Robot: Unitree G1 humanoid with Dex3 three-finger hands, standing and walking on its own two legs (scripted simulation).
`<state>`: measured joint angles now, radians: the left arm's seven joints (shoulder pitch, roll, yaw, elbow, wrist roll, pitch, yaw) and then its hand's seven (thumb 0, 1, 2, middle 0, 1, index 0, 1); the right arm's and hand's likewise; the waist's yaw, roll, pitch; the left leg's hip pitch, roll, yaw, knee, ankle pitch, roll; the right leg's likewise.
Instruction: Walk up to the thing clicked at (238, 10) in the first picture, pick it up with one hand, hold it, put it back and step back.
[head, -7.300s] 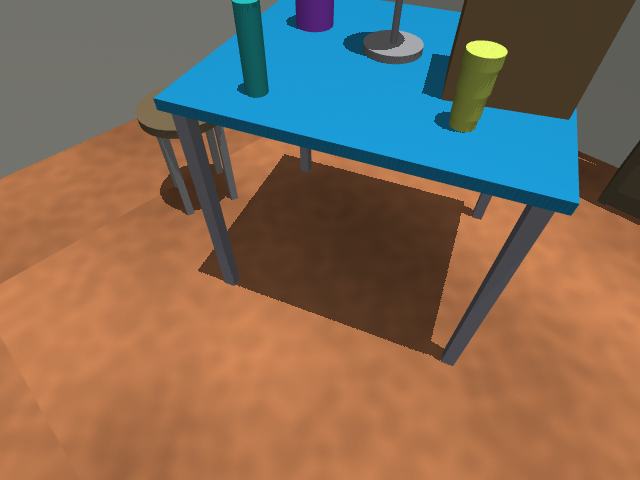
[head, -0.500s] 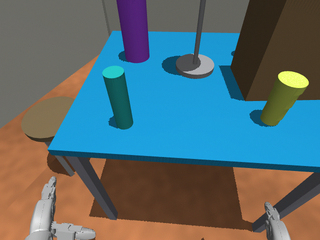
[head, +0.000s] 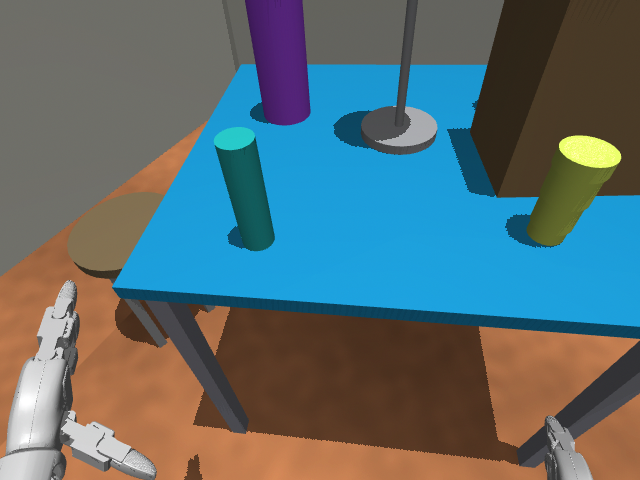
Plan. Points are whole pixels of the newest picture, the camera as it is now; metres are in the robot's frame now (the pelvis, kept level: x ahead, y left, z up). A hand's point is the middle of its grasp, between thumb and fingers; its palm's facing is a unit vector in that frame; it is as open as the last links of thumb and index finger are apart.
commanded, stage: rise first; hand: left
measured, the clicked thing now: (248, 194) +0.48 +0.16 +0.09
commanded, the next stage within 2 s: go down in 0.80 s
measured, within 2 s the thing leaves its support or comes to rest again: neither
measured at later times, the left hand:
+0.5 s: hand (94, 373) +0.18 +0.23 +0.13, palm faces +0.30 -0.85 -0.42, open 17.7 cm
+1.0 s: hand (82, 351) +0.19 +0.23 +0.16, palm faces +0.31 -0.85 -0.43, open 17.7 cm
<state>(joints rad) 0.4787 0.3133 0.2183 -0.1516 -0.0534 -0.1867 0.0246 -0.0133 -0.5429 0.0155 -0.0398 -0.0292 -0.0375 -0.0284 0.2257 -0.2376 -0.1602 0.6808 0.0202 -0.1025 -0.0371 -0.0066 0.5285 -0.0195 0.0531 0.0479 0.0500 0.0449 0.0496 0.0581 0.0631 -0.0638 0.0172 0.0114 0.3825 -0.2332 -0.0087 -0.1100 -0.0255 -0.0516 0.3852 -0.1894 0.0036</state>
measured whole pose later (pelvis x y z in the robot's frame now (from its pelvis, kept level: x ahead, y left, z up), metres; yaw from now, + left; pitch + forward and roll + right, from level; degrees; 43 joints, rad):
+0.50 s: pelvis -0.01 +0.00 +0.00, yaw +1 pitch -5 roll +0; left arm 0.48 0.33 0.27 -0.27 -0.05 -0.30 0.01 -0.01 -0.57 0.04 -0.04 -0.03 -0.03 -0.04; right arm 0.20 -0.24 -0.19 0.73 0.03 -0.15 -0.04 -0.01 0.54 -0.03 0.05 0.05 0.05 0.05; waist 0.06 0.06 0.07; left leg -0.07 0.01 0.00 0.38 -0.22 -0.01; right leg -0.12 -0.03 -0.06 0.39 -0.19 0.00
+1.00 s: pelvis +0.00 +0.00 +0.00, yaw +1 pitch -4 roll +0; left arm 0.47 0.34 0.31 -0.34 -0.07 -0.36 -0.02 -0.01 -0.61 0.08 -0.06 -0.05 -0.04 -0.06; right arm 0.21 -0.23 -0.19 0.71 0.02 -0.14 -0.02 -0.01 0.51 -0.05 0.05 0.05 0.05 0.05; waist 0.06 0.06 0.05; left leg -0.09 0.01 0.00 0.41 -0.25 -0.01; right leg -0.14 -0.04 -0.06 0.42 -0.21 0.01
